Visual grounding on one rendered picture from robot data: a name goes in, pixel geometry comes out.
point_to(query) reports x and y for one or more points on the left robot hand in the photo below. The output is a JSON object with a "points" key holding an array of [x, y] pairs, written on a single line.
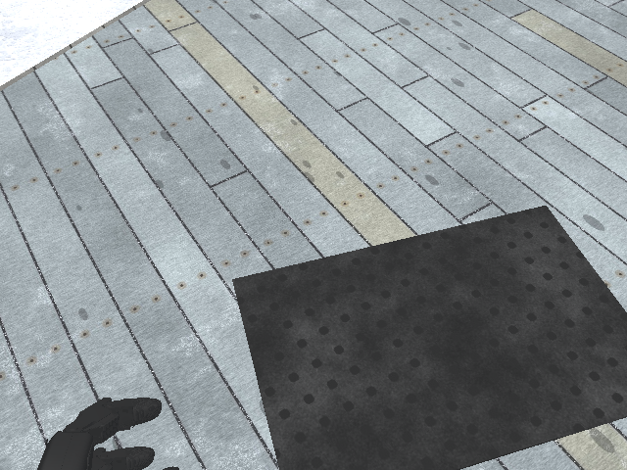
{"points": [[73, 449]]}

